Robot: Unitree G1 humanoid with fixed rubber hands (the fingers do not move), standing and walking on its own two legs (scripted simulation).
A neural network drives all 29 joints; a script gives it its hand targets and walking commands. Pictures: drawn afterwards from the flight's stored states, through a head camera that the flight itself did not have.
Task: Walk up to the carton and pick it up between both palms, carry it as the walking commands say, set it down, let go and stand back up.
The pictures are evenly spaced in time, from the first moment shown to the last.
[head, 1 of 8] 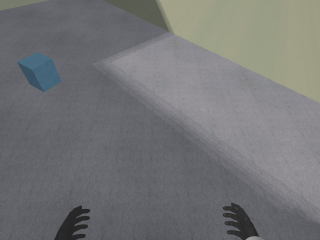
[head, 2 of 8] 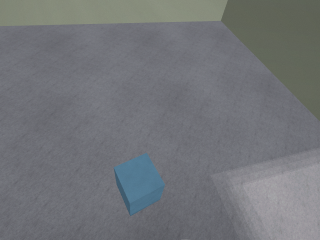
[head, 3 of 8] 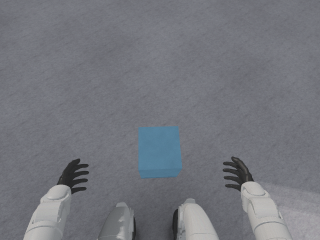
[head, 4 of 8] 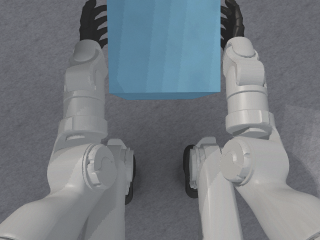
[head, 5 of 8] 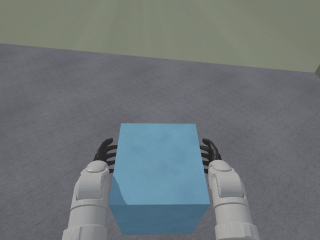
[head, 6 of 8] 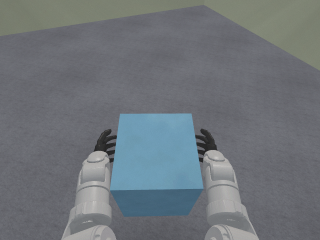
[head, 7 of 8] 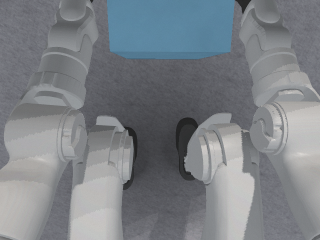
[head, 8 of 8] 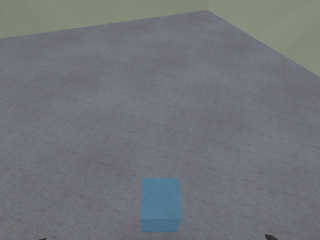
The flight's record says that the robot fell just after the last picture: no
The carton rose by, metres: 0.68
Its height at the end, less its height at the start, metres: +0.00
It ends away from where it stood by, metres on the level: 0.09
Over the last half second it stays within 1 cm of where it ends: yes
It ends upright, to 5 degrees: yes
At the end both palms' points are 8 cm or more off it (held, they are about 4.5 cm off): yes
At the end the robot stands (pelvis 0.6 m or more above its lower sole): yes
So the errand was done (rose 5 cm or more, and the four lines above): yes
